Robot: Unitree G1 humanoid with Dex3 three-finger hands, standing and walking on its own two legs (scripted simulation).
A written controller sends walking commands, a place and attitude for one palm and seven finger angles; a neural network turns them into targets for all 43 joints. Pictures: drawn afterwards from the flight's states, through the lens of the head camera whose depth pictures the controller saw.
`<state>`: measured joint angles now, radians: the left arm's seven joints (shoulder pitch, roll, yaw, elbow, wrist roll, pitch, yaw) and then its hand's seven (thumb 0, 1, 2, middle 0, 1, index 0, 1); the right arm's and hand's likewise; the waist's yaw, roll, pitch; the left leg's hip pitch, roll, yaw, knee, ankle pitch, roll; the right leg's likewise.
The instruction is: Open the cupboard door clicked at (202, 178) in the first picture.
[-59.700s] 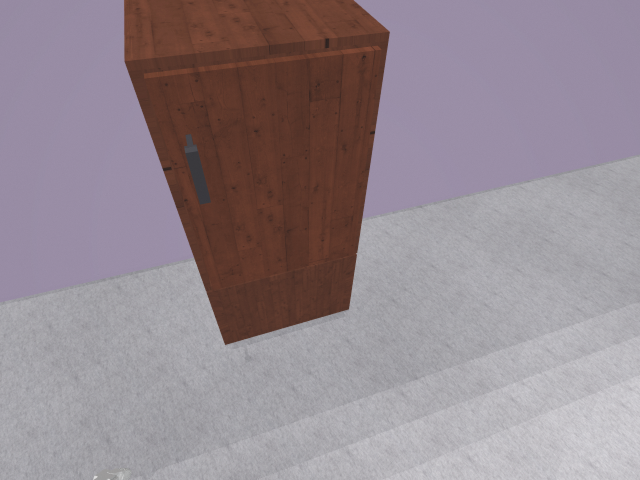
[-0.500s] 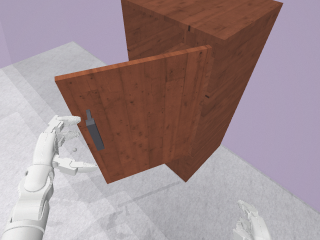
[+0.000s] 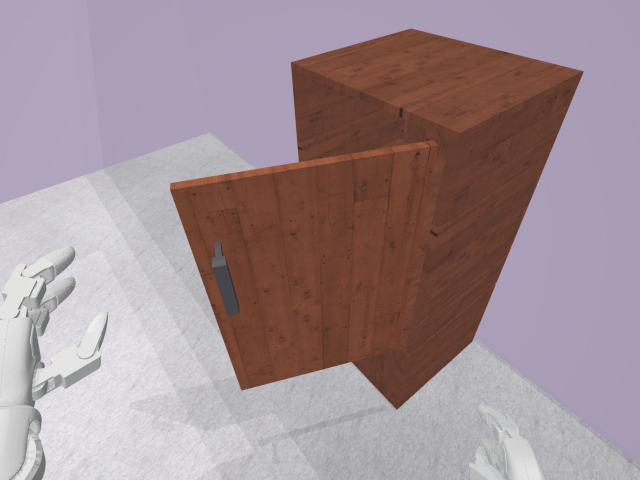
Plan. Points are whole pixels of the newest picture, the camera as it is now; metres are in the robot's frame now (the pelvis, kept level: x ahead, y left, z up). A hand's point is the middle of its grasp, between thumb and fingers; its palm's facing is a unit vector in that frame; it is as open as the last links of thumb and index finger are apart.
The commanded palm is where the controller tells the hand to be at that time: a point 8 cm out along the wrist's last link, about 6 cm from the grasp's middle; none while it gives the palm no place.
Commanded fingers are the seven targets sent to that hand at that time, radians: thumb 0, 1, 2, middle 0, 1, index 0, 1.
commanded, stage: draw the hand back to the body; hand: left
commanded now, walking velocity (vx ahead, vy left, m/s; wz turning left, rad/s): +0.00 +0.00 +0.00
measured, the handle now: (225, 278) +0.42 +0.21 +0.00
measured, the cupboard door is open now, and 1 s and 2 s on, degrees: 67 67 67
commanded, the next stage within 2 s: step back with the hand held close in 0.42 s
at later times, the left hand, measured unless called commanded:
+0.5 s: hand (85, 348) +0.20 +0.26 +0.15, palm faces +0.43 -0.81 -0.40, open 7.4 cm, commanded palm +0.15 +0.30 +0.16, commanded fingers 0.00 0.90 0.90 -0.20 -0.30 -0.20 -0.30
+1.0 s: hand (48, 363) +0.18 +0.28 +0.15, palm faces +0.36 -0.78 -0.52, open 7.4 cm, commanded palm +0.12 +0.32 +0.17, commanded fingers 0.00 0.90 0.90 -0.20 -0.30 -0.20 -0.30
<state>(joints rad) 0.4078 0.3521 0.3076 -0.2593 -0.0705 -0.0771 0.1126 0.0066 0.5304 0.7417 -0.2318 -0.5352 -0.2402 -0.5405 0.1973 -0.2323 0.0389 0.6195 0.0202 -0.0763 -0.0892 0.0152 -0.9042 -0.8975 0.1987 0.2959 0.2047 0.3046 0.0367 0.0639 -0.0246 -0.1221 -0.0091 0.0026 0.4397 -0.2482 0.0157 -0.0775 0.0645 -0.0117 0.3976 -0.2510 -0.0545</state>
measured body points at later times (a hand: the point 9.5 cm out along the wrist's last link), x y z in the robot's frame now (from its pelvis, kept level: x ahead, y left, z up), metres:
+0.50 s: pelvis +0.01 +0.00 +0.00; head -0.03 -0.03 +0.45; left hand +0.17 +0.30 +0.17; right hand +0.19 -0.23 -0.08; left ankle +0.00 +0.11 -0.74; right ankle -0.02 -0.08 -0.74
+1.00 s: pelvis -0.03 +0.02 +0.00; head -0.03 +0.01 +0.45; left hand +0.15 +0.32 +0.18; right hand +0.14 -0.23 -0.09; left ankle +0.00 +0.11 -0.74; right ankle -0.02 -0.08 -0.74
